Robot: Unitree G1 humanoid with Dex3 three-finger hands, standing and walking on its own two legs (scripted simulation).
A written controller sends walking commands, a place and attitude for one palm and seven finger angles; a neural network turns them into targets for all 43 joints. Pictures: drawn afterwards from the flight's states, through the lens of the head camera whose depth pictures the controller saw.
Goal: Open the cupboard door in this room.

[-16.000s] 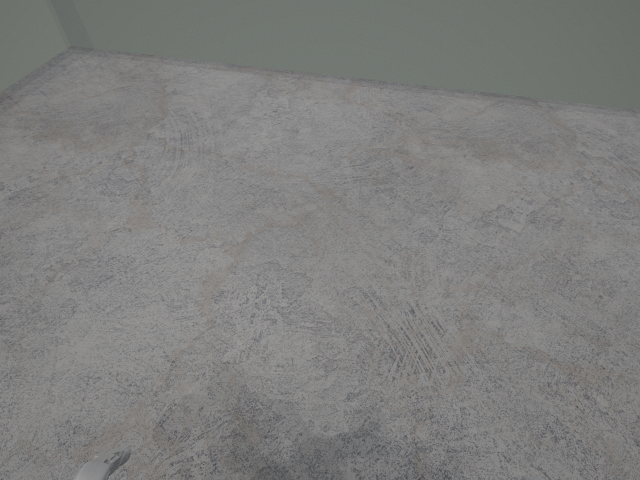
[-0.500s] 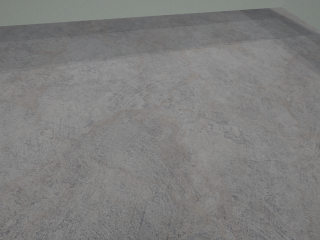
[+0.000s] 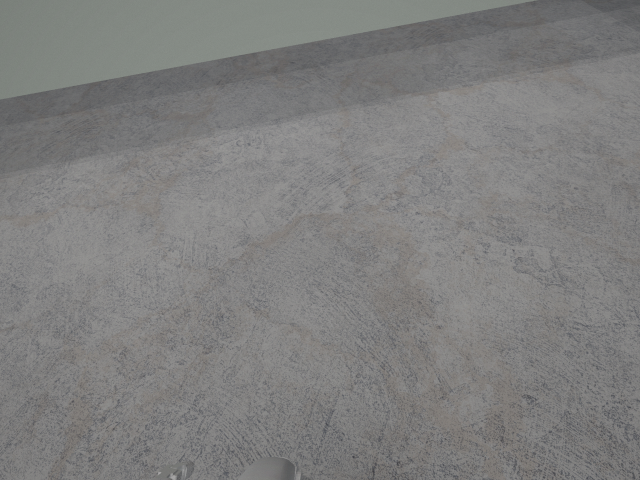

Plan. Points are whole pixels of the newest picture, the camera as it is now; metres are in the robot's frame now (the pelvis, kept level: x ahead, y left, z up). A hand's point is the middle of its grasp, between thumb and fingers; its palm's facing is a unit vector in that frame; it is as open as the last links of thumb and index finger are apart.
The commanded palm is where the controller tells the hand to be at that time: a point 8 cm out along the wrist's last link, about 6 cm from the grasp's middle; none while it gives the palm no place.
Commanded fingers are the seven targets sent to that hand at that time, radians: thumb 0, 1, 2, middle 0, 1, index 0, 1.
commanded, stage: turn or walk to find it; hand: left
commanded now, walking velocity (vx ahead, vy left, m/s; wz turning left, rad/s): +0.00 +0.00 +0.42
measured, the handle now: out of the picture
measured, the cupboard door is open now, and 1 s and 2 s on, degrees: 0 0 0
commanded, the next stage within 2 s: none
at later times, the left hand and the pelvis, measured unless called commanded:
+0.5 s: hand out of the picture -0.08 +0.26 -0.19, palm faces +0.29 -0.93 -0.23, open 7.4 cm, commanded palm none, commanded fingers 0.00 0.90 0.90 -0.20 -0.30 -0.20 -0.30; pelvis -0.02 +0.05 -0.01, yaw +13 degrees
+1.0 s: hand out of the picture +0.03 +0.25 -0.15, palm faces +0.35 -0.90 -0.27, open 7.4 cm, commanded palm none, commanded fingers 0.00 0.90 0.90 -0.20 -0.30 -0.20 -0.30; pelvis -0.04 +0.01 -0.01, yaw +23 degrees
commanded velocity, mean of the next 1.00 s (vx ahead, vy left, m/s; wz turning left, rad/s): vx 0.00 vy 0.00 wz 0.42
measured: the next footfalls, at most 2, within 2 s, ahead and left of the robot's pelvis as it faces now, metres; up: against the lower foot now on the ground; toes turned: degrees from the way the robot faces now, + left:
left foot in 0.40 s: -0.02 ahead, +0.14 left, +0.00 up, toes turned +15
right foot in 1.02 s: +0.03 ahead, -0.07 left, +0.00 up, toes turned +21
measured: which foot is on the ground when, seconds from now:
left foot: up 0.00-0.38, down 0.40-1.00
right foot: down 0.00-0.40, up 0.42-1.00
